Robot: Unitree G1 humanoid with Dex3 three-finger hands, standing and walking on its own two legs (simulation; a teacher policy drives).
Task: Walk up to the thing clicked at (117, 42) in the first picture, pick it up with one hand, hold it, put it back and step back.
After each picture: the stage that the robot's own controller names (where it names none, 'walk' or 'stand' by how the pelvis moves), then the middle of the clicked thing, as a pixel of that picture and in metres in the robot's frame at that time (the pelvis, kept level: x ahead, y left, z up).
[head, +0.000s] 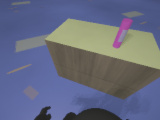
stand; (121, 34) +0.71 -0.23 +0.13
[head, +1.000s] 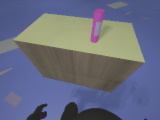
walk; (96, 27) +0.68 +0.02 +0.16
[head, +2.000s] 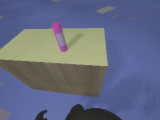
walk; (60, 38) +0.59 +0.30 +0.14
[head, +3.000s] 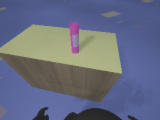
stand; (74, 39) +0.58 +0.17 +0.14
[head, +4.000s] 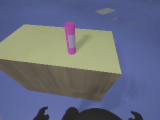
walk; (70, 40) +0.55 +0.18 +0.14
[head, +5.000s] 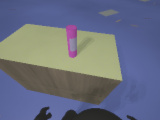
stand; (72, 43) +0.52 +0.18 +0.13
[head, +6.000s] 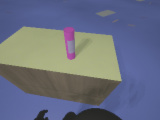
stand; (70, 45) +0.51 +0.18 +0.13
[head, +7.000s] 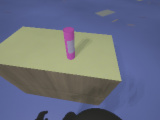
stand; (69, 45) +0.51 +0.18 +0.13
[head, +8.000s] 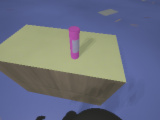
stand; (74, 44) +0.51 +0.16 +0.13
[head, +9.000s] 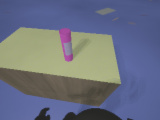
rise first; (67, 47) +0.48 +0.20 +0.13
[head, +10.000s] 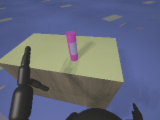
rise first; (72, 47) +0.51 +0.20 +0.13
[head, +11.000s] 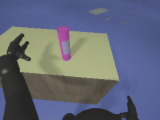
go down; (65, 45) +0.49 +0.18 +0.14
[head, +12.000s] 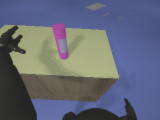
go down; (61, 44) +0.49 +0.19 +0.15
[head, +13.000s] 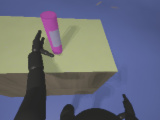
close in; (54, 36) +0.49 +0.21 +0.17
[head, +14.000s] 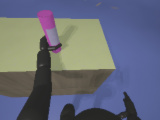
close; (52, 35) +0.50 +0.21 +0.18
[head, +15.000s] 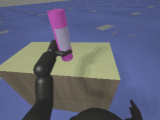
lift; (62, 39) +0.33 +0.16 +0.35
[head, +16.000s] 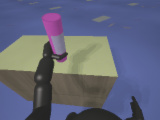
hold; (57, 42) +0.34 +0.19 +0.30
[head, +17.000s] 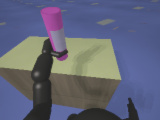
hold; (57, 39) +0.33 +0.18 +0.33
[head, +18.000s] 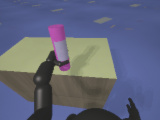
hold; (61, 50) +0.34 +0.18 +0.26
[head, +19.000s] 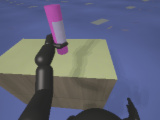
crouch; (58, 32) +0.40 +0.19 +0.33
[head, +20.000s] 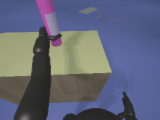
lower; (51, 25) +0.50 +0.20 +0.30
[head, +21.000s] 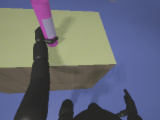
lower; (47, 27) +0.53 +0.22 +0.19
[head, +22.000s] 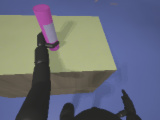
lower; (49, 32) +0.51 +0.22 +0.18
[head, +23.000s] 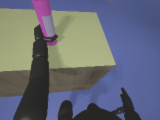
lower; (47, 25) +0.54 +0.21 +0.19
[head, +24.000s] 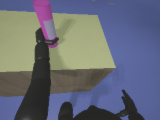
lower; (48, 28) +0.53 +0.22 +0.19
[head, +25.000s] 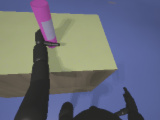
open; (47, 28) +0.52 +0.22 +0.19
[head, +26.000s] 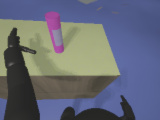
sink last; (56, 36) +0.51 +0.21 +0.18
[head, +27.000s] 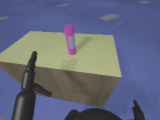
sink last; (70, 41) +0.56 +0.22 +0.15
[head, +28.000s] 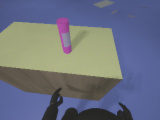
stand; (65, 38) +0.52 +0.21 +0.15
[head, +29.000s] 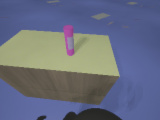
stand; (69, 42) +0.57 +0.20 +0.13
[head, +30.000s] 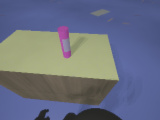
stand; (65, 44) +0.52 +0.22 +0.13
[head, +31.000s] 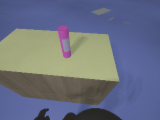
stand; (65, 43) +0.52 +0.22 +0.13
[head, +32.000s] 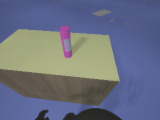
stand; (66, 44) +0.52 +0.21 +0.13
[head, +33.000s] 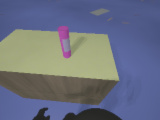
stand; (65, 44) +0.52 +0.22 +0.13
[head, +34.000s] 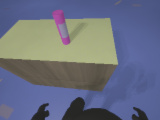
walk; (62, 29) +0.60 +0.25 +0.15
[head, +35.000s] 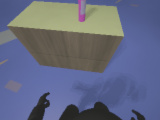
walk; (82, 7) +0.92 +0.11 +0.16
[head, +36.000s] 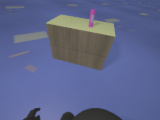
walk; (91, 18) +1.37 +0.10 +0.13
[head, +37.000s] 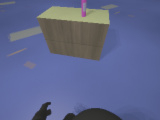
stand; (83, 7) +1.42 +0.15 +0.13
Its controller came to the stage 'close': yes
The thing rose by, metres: 0.22
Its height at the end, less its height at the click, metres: +0.00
